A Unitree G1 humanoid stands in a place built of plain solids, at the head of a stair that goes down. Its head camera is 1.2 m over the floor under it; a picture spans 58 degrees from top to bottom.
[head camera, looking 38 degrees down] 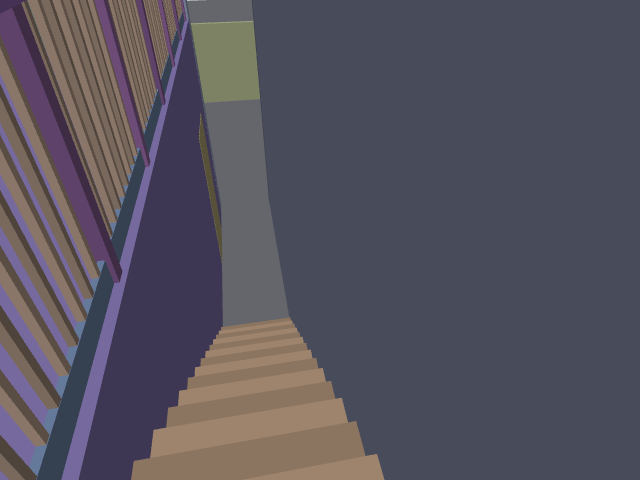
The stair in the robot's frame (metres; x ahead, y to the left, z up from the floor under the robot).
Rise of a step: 0.20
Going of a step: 0.23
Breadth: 0.84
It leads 11 degrees to the left of straight ahead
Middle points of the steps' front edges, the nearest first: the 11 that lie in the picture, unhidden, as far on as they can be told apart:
0.82 0.27 -0.40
1.05 0.31 -0.60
1.27 0.35 -0.80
1.50 0.39 -1.00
1.72 0.44 -1.20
1.94 0.48 -1.40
2.17 0.52 -1.60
2.39 0.56 -1.80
2.61 0.60 -2.00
2.84 0.65 -2.20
3.06 0.69 -2.40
